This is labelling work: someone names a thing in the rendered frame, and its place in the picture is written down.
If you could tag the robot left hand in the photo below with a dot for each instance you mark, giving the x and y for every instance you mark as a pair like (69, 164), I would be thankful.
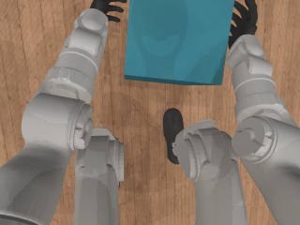
(103, 6)

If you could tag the right robot shin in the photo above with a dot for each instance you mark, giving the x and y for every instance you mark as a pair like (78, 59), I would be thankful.
(206, 123)

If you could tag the left robot forearm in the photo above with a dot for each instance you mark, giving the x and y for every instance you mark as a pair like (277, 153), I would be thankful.
(79, 60)

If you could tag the robot right hand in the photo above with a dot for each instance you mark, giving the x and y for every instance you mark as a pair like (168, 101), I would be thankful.
(246, 25)

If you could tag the robot left upper arm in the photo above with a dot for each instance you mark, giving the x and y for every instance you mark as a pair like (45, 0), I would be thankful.
(31, 182)

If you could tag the robot left thigh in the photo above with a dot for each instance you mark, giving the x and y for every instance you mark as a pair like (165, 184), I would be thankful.
(96, 199)

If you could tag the carton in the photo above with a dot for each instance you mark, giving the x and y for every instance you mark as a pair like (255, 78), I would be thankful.
(181, 42)

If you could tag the right robot forearm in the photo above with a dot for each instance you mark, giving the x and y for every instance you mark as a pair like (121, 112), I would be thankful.
(253, 84)

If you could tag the robot right upper arm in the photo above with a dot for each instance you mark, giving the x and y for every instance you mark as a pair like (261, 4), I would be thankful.
(270, 151)

